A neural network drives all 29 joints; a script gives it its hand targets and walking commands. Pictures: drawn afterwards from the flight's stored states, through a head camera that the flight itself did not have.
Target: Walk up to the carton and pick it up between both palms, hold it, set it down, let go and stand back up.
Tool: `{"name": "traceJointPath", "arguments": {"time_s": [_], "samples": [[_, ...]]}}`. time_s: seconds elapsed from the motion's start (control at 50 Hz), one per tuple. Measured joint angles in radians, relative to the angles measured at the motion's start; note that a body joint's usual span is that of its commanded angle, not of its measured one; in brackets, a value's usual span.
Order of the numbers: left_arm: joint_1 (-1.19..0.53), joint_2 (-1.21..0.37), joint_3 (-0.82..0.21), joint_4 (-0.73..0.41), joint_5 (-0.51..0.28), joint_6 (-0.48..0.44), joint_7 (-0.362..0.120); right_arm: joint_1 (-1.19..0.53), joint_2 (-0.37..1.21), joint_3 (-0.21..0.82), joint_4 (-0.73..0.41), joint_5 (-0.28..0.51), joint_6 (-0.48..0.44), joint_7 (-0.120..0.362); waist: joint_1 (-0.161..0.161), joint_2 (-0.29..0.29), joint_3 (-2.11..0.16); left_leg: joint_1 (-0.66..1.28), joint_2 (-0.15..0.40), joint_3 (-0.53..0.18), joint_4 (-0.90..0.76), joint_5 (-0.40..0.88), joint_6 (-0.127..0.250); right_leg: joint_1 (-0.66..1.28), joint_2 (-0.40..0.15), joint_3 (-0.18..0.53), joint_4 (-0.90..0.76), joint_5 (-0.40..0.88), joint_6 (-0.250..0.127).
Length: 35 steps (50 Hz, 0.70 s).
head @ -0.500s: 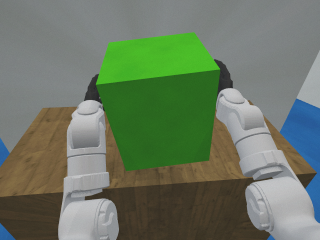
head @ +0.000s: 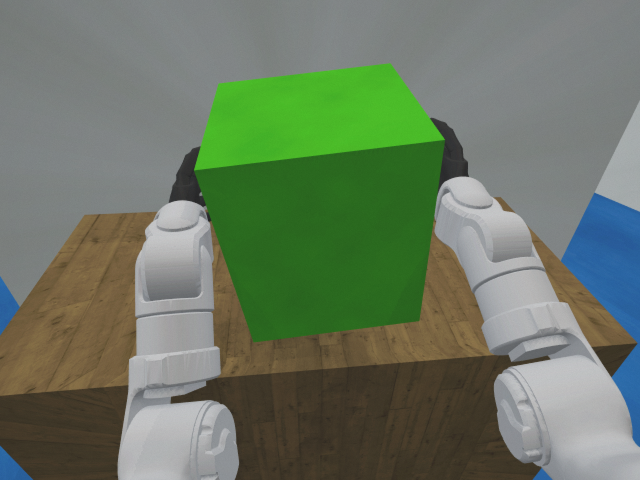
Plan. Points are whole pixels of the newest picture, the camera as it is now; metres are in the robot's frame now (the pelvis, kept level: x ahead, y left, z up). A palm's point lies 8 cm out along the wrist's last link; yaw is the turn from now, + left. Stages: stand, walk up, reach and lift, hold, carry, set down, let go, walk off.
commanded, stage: hold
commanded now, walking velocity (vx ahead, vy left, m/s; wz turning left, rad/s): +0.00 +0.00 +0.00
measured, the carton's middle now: (321, 204) +0.39 +0.00 +0.23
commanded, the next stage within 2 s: none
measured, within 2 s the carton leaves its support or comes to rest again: neither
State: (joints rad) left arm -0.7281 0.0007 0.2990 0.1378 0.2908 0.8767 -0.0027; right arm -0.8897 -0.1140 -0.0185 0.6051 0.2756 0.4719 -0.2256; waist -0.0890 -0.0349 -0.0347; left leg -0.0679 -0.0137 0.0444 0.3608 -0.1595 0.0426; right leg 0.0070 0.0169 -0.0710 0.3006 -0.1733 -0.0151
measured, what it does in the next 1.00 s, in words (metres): stands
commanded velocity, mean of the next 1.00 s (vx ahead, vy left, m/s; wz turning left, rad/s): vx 0.00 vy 0.00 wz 0.00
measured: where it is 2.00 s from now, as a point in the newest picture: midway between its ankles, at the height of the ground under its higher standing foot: outside the picture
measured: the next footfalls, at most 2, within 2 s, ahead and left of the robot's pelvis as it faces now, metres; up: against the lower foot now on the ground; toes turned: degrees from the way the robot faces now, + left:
none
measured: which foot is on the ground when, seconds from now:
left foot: down 0.00-1.00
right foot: down 0.00-1.00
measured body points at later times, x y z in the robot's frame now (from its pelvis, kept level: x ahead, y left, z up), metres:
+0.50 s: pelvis +0.00 +0.00 +0.00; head -0.07 +0.02 +0.44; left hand +0.37 +0.16 +0.24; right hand +0.38 -0.15 +0.26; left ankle +0.04 +0.09 -0.75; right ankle +0.01 -0.11 -0.75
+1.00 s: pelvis -0.01 +0.00 +0.00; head -0.08 +0.02 +0.44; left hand +0.37 +0.16 +0.25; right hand +0.38 -0.15 +0.26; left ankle +0.04 +0.09 -0.75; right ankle +0.01 -0.11 -0.75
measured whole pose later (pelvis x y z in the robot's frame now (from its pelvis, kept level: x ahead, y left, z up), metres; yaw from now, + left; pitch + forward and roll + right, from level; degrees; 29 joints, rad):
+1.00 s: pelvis -0.01 +0.00 +0.00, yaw +0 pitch -8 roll -1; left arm -0.76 0.01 0.31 0.18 0.29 0.86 0.00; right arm -0.91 -0.11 -0.04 0.64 0.26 0.47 -0.22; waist -0.09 -0.03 -0.04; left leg -0.08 -0.01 0.04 0.36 -0.15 0.04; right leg -0.01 0.02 -0.07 0.30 -0.17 -0.02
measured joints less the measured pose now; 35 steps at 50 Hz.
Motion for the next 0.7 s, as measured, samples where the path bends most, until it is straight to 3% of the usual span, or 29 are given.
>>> {"name": "traceJointPath", "arguments": {"time_s": [0.7], "samples": [[-0.015,-0.001,0.010,0.022,0.002,-0.004,-0.001,-0.009,0.006,-0.014,0.017,-0.014,0.003,0.004,0.003,0.002,-0.008,-0.004,-0.001,0.000,-0.003,0.009,0.002,-0.006,-0.001,0.000,0.002,0.006,0.000]]}}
